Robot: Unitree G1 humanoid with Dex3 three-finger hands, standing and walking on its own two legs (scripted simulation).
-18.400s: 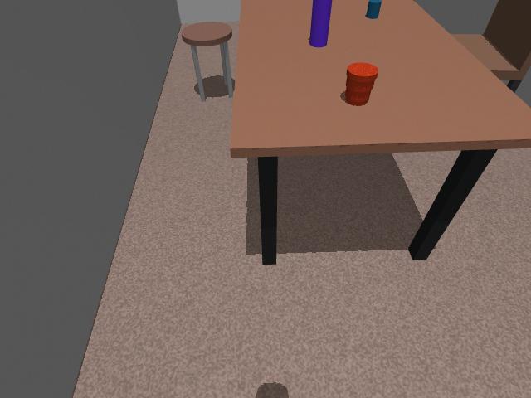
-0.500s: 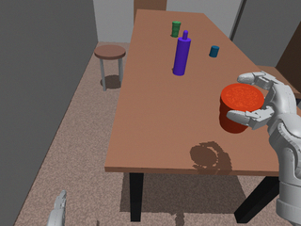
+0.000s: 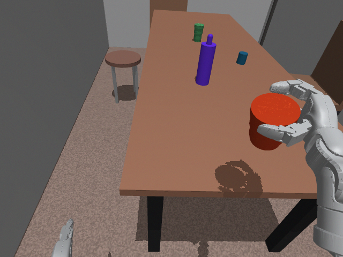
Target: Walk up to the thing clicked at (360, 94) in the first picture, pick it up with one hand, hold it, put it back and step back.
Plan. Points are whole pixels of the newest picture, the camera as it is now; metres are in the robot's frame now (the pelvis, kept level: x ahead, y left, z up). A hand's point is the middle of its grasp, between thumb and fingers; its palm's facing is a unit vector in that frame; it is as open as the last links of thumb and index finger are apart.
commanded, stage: crouch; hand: right
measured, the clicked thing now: (269, 124) +0.33 -0.17 +0.21
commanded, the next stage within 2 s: lower in 1.66 s
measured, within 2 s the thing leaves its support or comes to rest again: neither
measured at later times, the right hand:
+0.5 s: hand (261, 121) +0.40 -0.20 +0.17, palm faces +0.21 +0.98 -0.01, open 11.5 cm
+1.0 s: hand (256, 119) +0.46 -0.21 +0.13, palm faces +0.18 +0.98 -0.02, open 11.5 cm
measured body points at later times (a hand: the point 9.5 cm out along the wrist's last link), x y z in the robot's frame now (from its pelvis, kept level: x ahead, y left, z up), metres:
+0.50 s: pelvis -0.01 +0.00 +0.00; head -0.01 +0.01 +0.45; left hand +0.14 +0.28 -0.08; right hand +0.38 -0.25 +0.17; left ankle -0.02 +0.12 -0.73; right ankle +0.05 -0.14 -0.73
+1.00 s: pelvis +0.01 -0.01 +0.00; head +0.04 -0.01 +0.45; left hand +0.15 +0.26 -0.08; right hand +0.44 -0.27 +0.14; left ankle -0.02 +0.12 -0.73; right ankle +0.05 -0.14 -0.73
